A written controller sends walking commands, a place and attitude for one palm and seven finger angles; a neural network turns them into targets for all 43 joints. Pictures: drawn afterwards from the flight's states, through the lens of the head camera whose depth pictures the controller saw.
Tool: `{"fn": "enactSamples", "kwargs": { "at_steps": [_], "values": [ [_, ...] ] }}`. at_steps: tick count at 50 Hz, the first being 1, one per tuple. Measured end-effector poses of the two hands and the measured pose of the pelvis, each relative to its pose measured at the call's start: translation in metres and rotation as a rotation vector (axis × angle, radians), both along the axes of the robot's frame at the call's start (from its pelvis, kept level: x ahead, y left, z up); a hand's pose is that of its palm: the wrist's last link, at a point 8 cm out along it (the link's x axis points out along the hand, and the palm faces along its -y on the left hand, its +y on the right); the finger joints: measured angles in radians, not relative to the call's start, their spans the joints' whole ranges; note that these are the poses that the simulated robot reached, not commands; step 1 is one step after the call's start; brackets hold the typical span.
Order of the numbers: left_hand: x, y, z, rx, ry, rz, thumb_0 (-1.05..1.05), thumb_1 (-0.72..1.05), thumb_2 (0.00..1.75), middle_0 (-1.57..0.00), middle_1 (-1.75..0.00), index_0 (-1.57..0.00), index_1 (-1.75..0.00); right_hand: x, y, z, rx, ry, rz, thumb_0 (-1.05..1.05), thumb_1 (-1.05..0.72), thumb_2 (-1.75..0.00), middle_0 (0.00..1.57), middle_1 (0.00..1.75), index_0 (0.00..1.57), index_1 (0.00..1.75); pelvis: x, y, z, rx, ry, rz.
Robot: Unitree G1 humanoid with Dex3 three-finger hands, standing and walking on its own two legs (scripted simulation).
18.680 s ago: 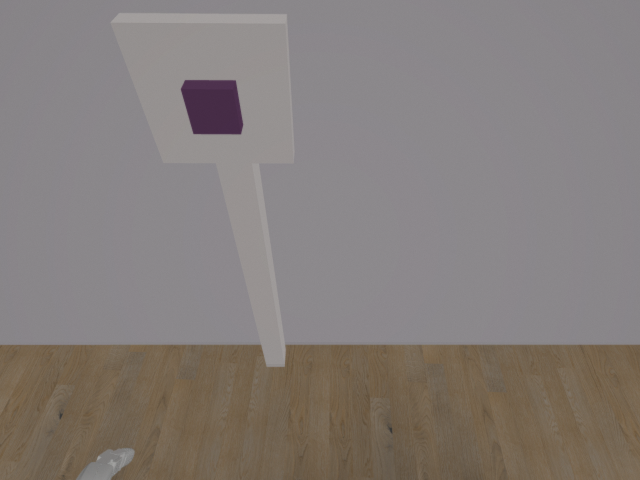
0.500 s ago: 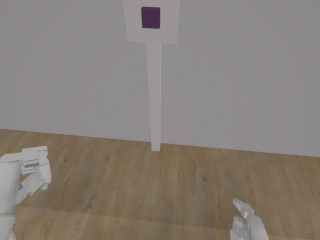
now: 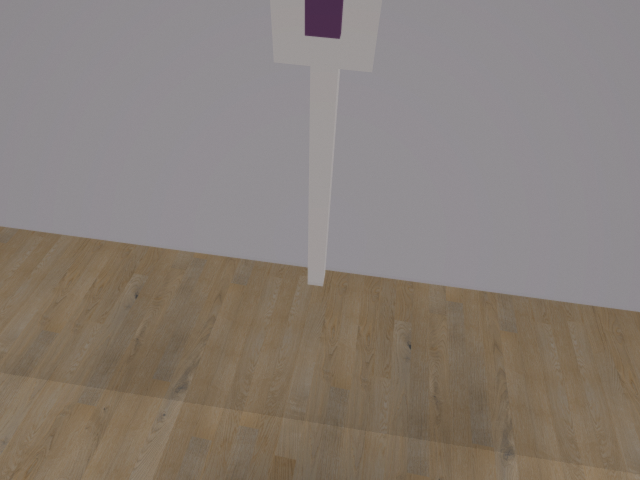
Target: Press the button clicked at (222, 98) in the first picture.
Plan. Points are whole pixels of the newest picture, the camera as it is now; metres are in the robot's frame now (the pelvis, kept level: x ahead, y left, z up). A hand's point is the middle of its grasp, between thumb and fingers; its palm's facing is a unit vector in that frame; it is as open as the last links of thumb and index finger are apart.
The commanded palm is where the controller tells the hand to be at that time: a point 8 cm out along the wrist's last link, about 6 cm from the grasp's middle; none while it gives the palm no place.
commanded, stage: let the arm hang, fingers relaxed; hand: left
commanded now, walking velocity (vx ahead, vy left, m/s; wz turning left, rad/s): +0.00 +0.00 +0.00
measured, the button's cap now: (324, 14) +0.84 +0.05 +0.19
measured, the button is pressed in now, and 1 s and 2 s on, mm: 0 0 0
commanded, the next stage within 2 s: stand and wait in 0.56 s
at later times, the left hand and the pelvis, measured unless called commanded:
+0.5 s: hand out of the picture +0.10 +0.22 -0.15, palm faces -0.03 -0.95 -0.30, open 7.4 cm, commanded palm none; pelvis +0.02 -0.01 +0.01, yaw -1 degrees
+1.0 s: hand out of the picture +0.14 +0.22 -0.14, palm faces -0.05 -0.94 -0.34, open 7.4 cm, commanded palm none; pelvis +0.05 -0.02 +0.01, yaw -2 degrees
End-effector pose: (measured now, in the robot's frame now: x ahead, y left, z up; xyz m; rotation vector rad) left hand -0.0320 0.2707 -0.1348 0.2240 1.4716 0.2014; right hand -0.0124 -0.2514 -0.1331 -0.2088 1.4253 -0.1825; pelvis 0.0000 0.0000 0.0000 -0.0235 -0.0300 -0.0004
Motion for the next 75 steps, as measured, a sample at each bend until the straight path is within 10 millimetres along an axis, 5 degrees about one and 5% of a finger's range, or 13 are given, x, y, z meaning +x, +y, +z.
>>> {"fn": "enactSamples", "kwargs": {
  "at_steps": [5, 12, 22, 31, 52, 75],
  "values": [
    [0.005, 0.010, 0.008, 0.034, -0.003, 0.004, 0.01, 0.91, 0.89, -0.42, -0.57, -0.43, -0.57, 0.007, 0.006, -0.005, 0.022, -0.019, -0.007, 0.01, -0.90, -0.90, 0.20, 0.30, 0.20, 0.30, 0.002, 0.002, 0.002, 0.007, -0.005, -0.004],
    [0.045, 0.011, 0.013, 0.048, -0.093, -0.022, 0.01, 0.91, 0.89, -0.26, -0.38, -0.26, -0.38, 0.034, 0.003, -0.007, 0.032, -0.083, -0.002, 0.01, -0.90, -0.90, 0.20, 0.30, 0.20, 0.30, 0.007, 0.001, 0.004, 0.016, -0.010, -0.011],
    [0.112, -0.001, 0.017, 0.028, -0.210, -0.079, 0.01, 0.91, 0.89, -0.20, -0.31, -0.21, -0.31, 0.071, -0.019, 0.003, -0.009, -0.142, 0.010, 0.01, -0.90, -0.90, 0.20, 0.30, 0.20, 0.30, 0.019, -0.005, 0.007, 0.021, -0.006, -0.015],
    [0.146, -0.007, 0.022, 0.032, -0.238, -0.109, 0.01, 0.90, 0.89, -0.20, -0.30, -0.20, -0.30, 0.093, -0.039, 0.010, -0.041, -0.148, 0.020, 0.01, -0.90, -0.90, 0.20, 0.30, 0.20, 0.30, 0.031, -0.012, 0.010, 0.022, 0.003, -0.017],
    [0.164, -0.008, 0.029, 0.066, -0.213, -0.117, 0.01, 0.90, 0.89, -0.20, -0.30, -0.20, -0.30, 0.124, -0.056, 0.013, -0.050, -0.161, 0.029, 0.01, -0.90, -0.90, 0.20, 0.30, 0.20, 0.30, 0.052, -0.023, 0.013, 0.024, 0.008, -0.030],
    [0.171, -0.018, 0.026, 0.046, -0.217, -0.128, 0.01, 0.90, 0.89, -0.20, -0.30, -0.20, -0.30, 0.112, -0.059, 0.014, -0.056, -0.138, 0.001, 0.01, -0.90, -0.90, 0.20, 0.30, 0.20, 0.30, 0.058, -0.027, 0.013, 0.024, 0.003, -0.041]
  ]
}}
